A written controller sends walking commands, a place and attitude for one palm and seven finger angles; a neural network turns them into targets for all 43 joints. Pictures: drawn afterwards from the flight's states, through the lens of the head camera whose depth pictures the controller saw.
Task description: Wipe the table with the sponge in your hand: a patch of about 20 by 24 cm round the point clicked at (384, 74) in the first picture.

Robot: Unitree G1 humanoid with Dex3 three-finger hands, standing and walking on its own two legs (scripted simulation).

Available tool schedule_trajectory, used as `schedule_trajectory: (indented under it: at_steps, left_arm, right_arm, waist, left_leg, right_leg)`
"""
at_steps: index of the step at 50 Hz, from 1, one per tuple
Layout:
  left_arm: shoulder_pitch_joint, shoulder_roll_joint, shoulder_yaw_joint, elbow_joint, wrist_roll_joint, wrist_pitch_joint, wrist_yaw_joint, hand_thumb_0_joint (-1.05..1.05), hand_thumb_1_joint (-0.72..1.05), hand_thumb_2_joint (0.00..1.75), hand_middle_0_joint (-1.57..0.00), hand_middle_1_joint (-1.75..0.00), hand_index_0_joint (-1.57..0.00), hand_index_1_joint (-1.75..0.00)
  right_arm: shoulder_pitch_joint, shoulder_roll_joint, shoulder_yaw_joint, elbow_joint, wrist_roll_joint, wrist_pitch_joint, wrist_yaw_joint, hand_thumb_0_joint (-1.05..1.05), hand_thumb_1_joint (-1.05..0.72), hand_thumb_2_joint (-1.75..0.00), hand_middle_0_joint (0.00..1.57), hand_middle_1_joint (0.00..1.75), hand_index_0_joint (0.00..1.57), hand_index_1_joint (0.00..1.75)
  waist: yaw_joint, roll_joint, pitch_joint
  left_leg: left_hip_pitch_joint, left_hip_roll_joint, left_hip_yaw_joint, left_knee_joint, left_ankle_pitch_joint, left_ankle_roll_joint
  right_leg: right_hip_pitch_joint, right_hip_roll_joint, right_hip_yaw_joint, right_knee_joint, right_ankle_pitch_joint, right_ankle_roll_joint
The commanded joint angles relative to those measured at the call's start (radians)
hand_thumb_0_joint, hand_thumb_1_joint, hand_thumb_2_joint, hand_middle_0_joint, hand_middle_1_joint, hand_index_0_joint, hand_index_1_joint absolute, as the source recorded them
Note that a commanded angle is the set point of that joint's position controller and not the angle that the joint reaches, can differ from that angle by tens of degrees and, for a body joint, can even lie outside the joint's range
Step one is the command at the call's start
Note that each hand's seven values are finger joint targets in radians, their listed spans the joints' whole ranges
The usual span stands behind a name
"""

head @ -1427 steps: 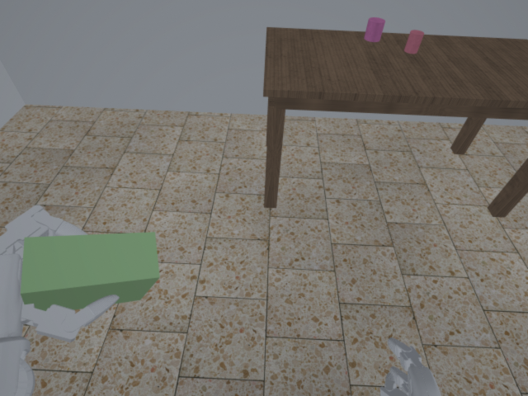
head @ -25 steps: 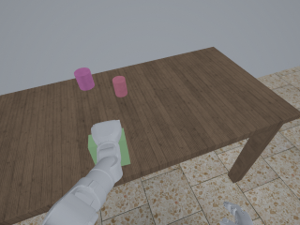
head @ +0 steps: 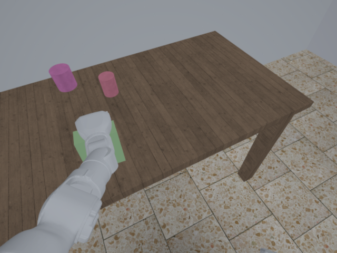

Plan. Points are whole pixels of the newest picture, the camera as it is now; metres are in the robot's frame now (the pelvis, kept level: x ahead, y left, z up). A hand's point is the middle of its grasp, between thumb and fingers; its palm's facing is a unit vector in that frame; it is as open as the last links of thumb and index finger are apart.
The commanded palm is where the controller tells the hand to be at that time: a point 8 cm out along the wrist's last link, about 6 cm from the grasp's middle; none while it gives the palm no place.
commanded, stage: wipe forward along the third lane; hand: left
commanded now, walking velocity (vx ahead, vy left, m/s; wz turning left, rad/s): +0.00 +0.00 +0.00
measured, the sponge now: (102, 151) +0.41 +0.20 -0.03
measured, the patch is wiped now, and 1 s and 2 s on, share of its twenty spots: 0.80 0.95 0.95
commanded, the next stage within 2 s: wipe back along the third lane in 0.90 s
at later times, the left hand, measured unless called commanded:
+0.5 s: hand (94, 126) +0.46 +0.22 +0.02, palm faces -0.11 -0.01 -0.99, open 9.8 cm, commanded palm +0.46 +0.22 +0.05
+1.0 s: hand (88, 114) +0.51 +0.25 +0.02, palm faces -0.10 -0.01 -1.00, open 9.8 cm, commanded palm +0.50 +0.23 +0.05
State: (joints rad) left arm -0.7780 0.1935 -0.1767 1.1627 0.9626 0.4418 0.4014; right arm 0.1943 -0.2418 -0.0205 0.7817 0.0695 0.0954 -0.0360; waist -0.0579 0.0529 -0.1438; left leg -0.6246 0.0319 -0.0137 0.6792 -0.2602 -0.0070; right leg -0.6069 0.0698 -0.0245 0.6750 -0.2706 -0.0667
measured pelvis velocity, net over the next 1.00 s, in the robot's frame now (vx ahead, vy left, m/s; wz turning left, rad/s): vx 0.01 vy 0.05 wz -0.03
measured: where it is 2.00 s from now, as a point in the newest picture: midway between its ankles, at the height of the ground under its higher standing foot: outside the picture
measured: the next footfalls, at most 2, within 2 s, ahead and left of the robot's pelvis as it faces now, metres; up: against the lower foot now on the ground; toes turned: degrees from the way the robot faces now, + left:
none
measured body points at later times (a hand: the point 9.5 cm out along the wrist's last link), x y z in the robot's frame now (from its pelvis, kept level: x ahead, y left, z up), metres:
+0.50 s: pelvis +0.00 +0.02 -0.01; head +0.07 +0.02 +0.44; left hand +0.47 +0.21 +0.07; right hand +0.08 -0.24 -0.14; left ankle +0.04 +0.14 -0.72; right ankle +0.03 -0.07 -0.72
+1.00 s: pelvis +0.01 +0.05 -0.02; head +0.10 +0.06 +0.42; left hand +0.51 +0.24 +0.07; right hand +0.04 -0.22 -0.14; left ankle +0.04 +0.14 -0.72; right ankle +0.03 -0.07 -0.72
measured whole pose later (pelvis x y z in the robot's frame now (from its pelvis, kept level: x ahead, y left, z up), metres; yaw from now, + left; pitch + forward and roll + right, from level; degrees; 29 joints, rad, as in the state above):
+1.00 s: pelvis +0.01 +0.05 -0.02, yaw -2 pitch +21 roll -3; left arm -1.12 0.35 -0.09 1.41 1.02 0.46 0.40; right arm 0.26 -0.24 0.00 0.76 0.04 0.04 0.01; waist -0.17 0.04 -0.17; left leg -0.87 0.02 0.00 0.82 -0.32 0.04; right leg -0.82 0.06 -0.01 0.74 -0.29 0.00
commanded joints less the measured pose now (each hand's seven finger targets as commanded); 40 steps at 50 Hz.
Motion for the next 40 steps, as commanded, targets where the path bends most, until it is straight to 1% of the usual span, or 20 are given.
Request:
schedule_trajectory:
  at_steps: [1,3,4,5,8,12,14,16,17,18,19,23,25,27,32,33,35,37,38,40]
  left_arm:
    - [-0.343,0.205,0.018,-0.065,0.034,0.002,0.038,0.00,0.10,1.30,-1.20,-1.60,-1.20,-1.60]
    - [-0.374,0.232,0.044,-0.061,0.042,-0.005,0.043,0.00,0.10,1.30,-1.20,-1.60,-1.20,-1.60]
    - [-0.366,0.227,0.036,-0.057,0.043,-0.007,0.047,0.00,0.10,1.30,-1.20,-1.60,-1.20,-1.60]
    - [-0.354,0.192,0.014,-0.042,0.039,-0.005,0.046,0.00,0.10,1.30,-1.20,-1.60,-1.20,-1.60]
    - [-0.389,0.238,0.054,-0.031,0.036,-0.008,0.055,0.00,0.10,1.30,-1.20,-1.60,-1.20,-1.60]
    - [-0.425,0.252,0.042,0.000,0.043,0.005,0.057,0.00,0.10,1.30,-1.20,-1.60,-1.20,-1.60]
    - [-0.463,0.295,0.067,0.002,0.049,0.004,0.058,0.00,0.10,1.30,-1.20,-1.60,-1.20,-1.60]
    - [-0.462,0.273,0.046,0.022,0.055,0.010,0.055,0.00,0.10,1.30,-1.20,-1.60,-1.20,-1.60]
    - [-0.464,0.292,0.058,0.029,0.058,0.012,0.054,0.00,0.10,1.30,-1.20,-1.60,-1.20,-1.60]
    - [-0.485,0.288,0.058,0.028,0.058,0.011,0.050,0.00,0.10,1.30,-1.20,-1.60,-1.20,-1.60]
    - [-0.487,0.260,0.037,0.032,0.054,0.012,0.048,0.00,0.10,1.30,-1.20,-1.60,-1.20,-1.60]
    - [-0.510,0.311,0.072,0.045,0.064,0.012,0.045,0.00,0.10,1.30,-1.20,-1.60,-1.20,-1.60]
    - [-0.532,0.271,0.038,0.059,0.073,0.014,0.044,0.00,0.10,1.30,-1.20,-1.60,-1.20,-1.60]
    - [-0.527,0.289,0.059,0.064,0.072,0.013,0.048,0.00,0.10,1.30,-1.20,-1.60,-1.20,-1.60]
    - [-0.541,0.254,0.047,0.078,0.066,0.013,0.056,0.00,0.10,1.30,-1.20,-1.60,-1.20,-1.60]
    - [-0.551,0.280,0.074,0.082,0.063,0.011,0.058,0.00,0.10,1.30,-1.20,-1.60,-1.20,-1.60]
    - [-0.551,0.281,0.065,0.095,0.067,0.017,0.060,0.00,0.10,1.30,-1.20,-1.60,-1.20,-1.60]
    - [-0.569,0.295,0.068,0.106,0.073,0.023,0.061,0.00,0.10,1.30,-1.20,-1.60,-1.20,-1.60]
    - [-0.591,0.331,0.097,0.112,0.074,0.024,0.063,0.00,0.10,1.30,-1.20,-1.60,-1.20,-1.60]
    - [-0.627,0.353,0.087,0.125,0.085,0.029,0.062,0.00,0.10,1.30,-1.20,-1.60,-1.20,-1.60]
  right_arm:
    - [-0.036,-0.123,-0.032,-0.122,-0.004,-0.047,0.000,0.00,-0.90,-0.90,0.20,0.30,0.20,0.30]
    - [-0.025,-0.125,-0.037,-0.115,-0.006,-0.052,0.002,0.00,-0.90,-0.90,0.20,0.30,0.20,0.30]
    - [-0.011,-0.125,-0.037,-0.114,-0.006,-0.055,0.005,0.00,-0.90,-0.90,0.20,0.30,0.20,0.30]
    - [-0.009,-0.122,-0.036,-0.116,-0.006,-0.057,0.007,0.00,-0.90,-0.90,0.20,0.30,0.20,0.30]
    - [0.002,-0.129,-0.039,-0.106,-0.008,-0.063,0.009,0.00,-0.90,-0.90,0.20,0.30,0.20,0.30]
    - [0.010,-0.134,-0.033,-0.102,-0.008,-0.069,0.010,0.00,-0.90,-0.90,0.20,0.30,0.20,0.30]
    - [0.024,-0.140,-0.035,-0.096,-0.011,-0.072,0.009,0.00,-0.90,-0.90,0.20,0.30,0.20,0.30]
    - [0.030,-0.137,-0.031,-0.099,-0.012,-0.073,0.009,0.00,-0.90,-0.90,0.20,0.30,0.20,0.30]
    - [0.034,-0.139,-0.031,-0.098,-0.012,-0.073,0.011,0.00,-0.90,-0.90,0.20,0.30,0.20,0.30]
    - [0.035,-0.138,-0.032,-0.099,-0.011,-0.072,0.013,0.00,-0.90,-0.90,0.20,0.30,0.20,0.30]
    - [0.044,-0.138,-0.032,-0.099,-0.012,-0.074,0.015,0.00,-0.90,-0.90,0.20,0.30,0.20,0.30]
    - [0.058,-0.145,-0.032,-0.101,-0.015,-0.071,0.019,0.00,-0.90,-0.90,0.20,0.30,0.20,0.30]
    - [0.069,-0.146,-0.033,-0.096,-0.018,-0.072,0.021,0.00,-0.90,-0.90,0.20,0.30,0.20,0.30]
    - [0.078,-0.149,-0.034,-0.098,-0.021,-0.073,0.025,0.00,-0.90,-0.90,0.20,0.30,0.20,0.30]
    - [0.093,-0.152,-0.039,-0.093,-0.026,-0.071,0.036,0.00,-0.90,-0.90,0.20,0.30,0.20,0.30]
    - [0.094,-0.154,-0.042,-0.089,-0.027,-0.071,0.036,0.00,-0.90,-0.90,0.20,0.30,0.20,0.30]
    - [0.103,-0.156,-0.039,-0.090,-0.029,-0.069,0.038,0.00,-0.90,-0.90,0.20,0.30,0.20,0.30]
    - [0.108,-0.160,-0.038,-0.086,-0.030,-0.068,0.040,0.00,-0.90,-0.90,0.20,0.30,0.20,0.30]
    - [0.106,-0.165,-0.039,-0.082,-0.031,-0.069,0.038,0.00,-0.90,-0.90,0.20,0.30,0.20,0.30]
    - [0.115,-0.170,-0.036,-0.082,-0.031,-0.071,0.036,0.00,-0.90,-0.90,0.20,0.30,0.20,0.30]
  waist:
    - [-0.025,-0.143,-0.223]
    - [-0.027,-0.128,-0.242]
    - [-0.025,-0.128,-0.256]
    - [-0.031,-0.132,-0.244]
    - [-0.036,-0.149,-0.267]
    - [-0.051,-0.133,-0.234]
    - [-0.056,-0.130,-0.267]
    - [-0.060,-0.111,-0.267]
    - [-0.058,-0.117,-0.273]
    - [-0.059,-0.092,-0.282]
    - [-0.066,-0.101,-0.286]
    - [-0.066,-0.090,-0.313]
    - [-0.086,-0.084,-0.288]
    - [-0.076,-0.076,-0.317]
    - [-0.085,-0.078,-0.336]
    - [-0.079,-0.074,-0.348]
    - [-0.083,-0.070,-0.335]
    - [-0.092,-0.070,-0.329]
    - [-0.092,-0.084,-0.327]
    - [-0.105,-0.078,-0.314]
  left_leg:
    - [0.029,-0.046,0.039,-0.052,-0.072,0.047]
    - [0.026,-0.045,0.037,-0.046,-0.060,0.047]
    - [0.025,-0.045,0.037,-0.043,-0.054,0.048]
    - [0.023,-0.046,0.039,-0.044,-0.059,0.048]
    - [0.007,-0.043,0.038,-0.035,-0.050,0.050]
    - [-0.006,-0.040,0.040,-0.035,-0.080,0.050]
    - [-0.007,-0.039,0.038,-0.028,-0.069,0.053]
    - [-0.006,-0.040,0.038,-0.025,-0.064,0.052]
    - [-0.011,-0.037,0.038,-0.023,-0.063,0.051]
    - [-0.002,-0.037,0.034,-0.024,-0.047,0.050]
    - [0.010,-0.035,0.033,-0.023,-0.040,0.052]
    - [0.004,-0.033,0.028,-0.015,-0.015,0.051]
    - [0.013,-0.028,0.024,-0.010,-0.017,0.052]
    - [0.015,-0.028,0.022,-0.004,0.000,0.051]
    - [0.028,-0.022,0.016,0.008,0.032,0.052]
    - [0.025,-0.022,0.012,0.012,0.048,0.051]
    - [0.013,-0.024,0.013,0.014,0.039,0.051]
    - [0.006,-0.022,0.011,0.017,0.029,0.053]
    - [-0.002,-0.019,0.006,0.017,0.027,0.053]
    - [-0.016,-0.021,0.004,0.016,-0.005,0.055]
  right_leg:
    - [0.152,-0.054,0.083,-0.170,-0.006,0.053]
    - [0.151,-0.051,0.080,-0.158,0.016,0.051]
    - [0.155,-0.051,0.076,-0.148,0.034,0.051]
    - [0.142,-0.049,0.071,-0.152,0.031,0.051]
    - [0.155,-0.049,0.075,-0.146,0.057,0.053]
    - [0.111,-0.049,0.071,-0.153,-0.002,0.056]
    - [0.117,-0.046,0.067,-0.140,0.016,0.057]
    - [0.106,-0.045,0.062,-0.135,0.031,0.054]
    - [0.107,-0.045,0.062,-0.131,0.034,0.055]
    - [0.106,-0.044,0.055,-0.122,0.056,0.051]
    - [0.095,-0.040,0.045,-0.117,0.066,0.053]
    - [0.099,-0.037,0.041,-0.104,0.098,0.050]
    - [0.049,-0.033,0.030,-0.098,0.084,0.049]
    - [0.057,-0.029,0.026,-0.087,0.100,0.045]
    - [0.030,-0.022,0.013,-0.071,0.127,0.041]
    - [0.039,-0.022,0.013,-0.063,0.145,0.038]
    - [0.026,-0.021,0.009,-0.062,0.133,0.039]
    - [0.012,-0.020,0.009,-0.062,0.117,0.039]
    - [0.010,-0.020,0.009,-0.060,0.111,0.039]
    - [-0.012,-0.020,0.009,-0.062,0.068,0.040]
